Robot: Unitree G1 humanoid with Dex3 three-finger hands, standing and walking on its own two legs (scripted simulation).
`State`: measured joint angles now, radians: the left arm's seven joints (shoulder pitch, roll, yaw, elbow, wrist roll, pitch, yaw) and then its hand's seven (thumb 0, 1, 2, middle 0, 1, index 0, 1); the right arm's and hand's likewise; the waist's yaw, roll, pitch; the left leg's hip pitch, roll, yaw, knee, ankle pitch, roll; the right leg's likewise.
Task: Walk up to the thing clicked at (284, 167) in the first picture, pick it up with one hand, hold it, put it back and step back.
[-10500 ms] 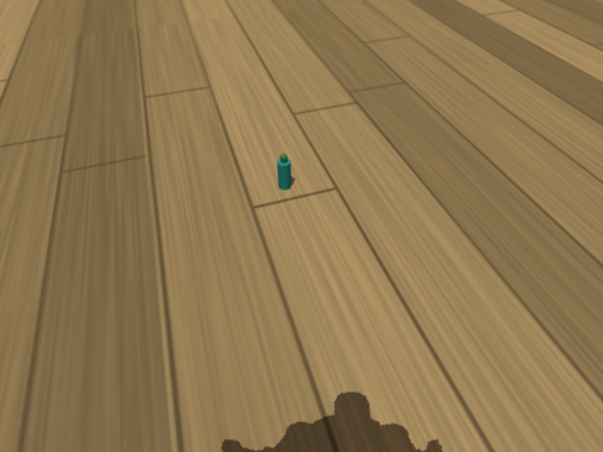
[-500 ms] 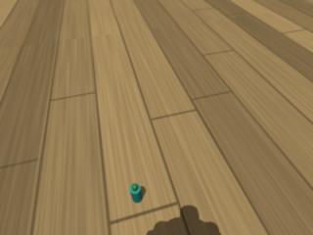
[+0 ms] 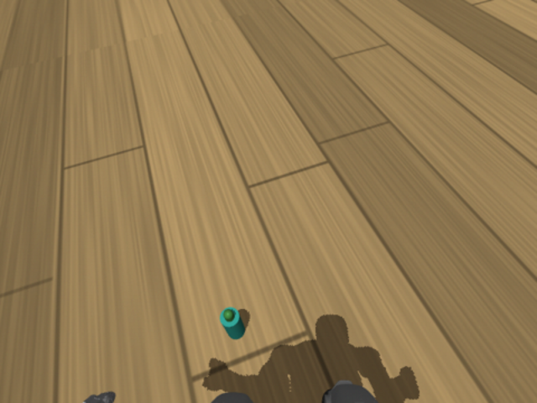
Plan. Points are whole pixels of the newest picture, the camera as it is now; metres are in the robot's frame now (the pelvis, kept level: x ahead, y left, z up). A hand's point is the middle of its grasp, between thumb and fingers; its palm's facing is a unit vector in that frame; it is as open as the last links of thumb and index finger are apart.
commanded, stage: walk up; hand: left
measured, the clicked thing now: (232, 322) +0.42 +0.19 -0.65
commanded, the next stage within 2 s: none
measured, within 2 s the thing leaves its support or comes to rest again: neither
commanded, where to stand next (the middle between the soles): +0.08 +0.00 m, yaw -1 degrees
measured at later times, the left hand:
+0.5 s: hand out of the picture +0.09 +0.27 -0.14, palm faces -0.15 -0.92 -0.37, open 7.4 cm
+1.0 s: hand out of the picture +0.12 +0.28 -0.15, palm faces +0.00 -0.91 -0.42, open 7.4 cm
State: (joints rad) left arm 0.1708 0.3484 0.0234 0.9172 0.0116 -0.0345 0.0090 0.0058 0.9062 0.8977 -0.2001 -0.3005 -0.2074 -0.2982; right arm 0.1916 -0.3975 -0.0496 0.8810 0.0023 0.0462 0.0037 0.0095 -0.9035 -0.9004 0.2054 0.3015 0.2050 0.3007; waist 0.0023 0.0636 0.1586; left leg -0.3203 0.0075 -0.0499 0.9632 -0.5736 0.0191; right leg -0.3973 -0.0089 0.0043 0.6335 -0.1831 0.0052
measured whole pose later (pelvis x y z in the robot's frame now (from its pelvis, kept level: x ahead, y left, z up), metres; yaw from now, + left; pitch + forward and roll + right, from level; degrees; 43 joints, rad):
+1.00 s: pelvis +0.00 +0.01 -0.01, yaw -1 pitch -3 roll +1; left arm 0.11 0.41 0.04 0.84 -0.03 0.04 0.04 0.01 0.91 0.90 -0.20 -0.30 -0.21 -0.30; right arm 0.13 -0.36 -0.04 0.82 -0.01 0.03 0.01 0.01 -0.90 -0.90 0.21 0.30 0.21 0.30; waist 0.00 -0.01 0.23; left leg -0.44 -0.04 -0.02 0.69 -0.19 0.02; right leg -0.41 0.03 0.10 1.16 -0.59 -0.02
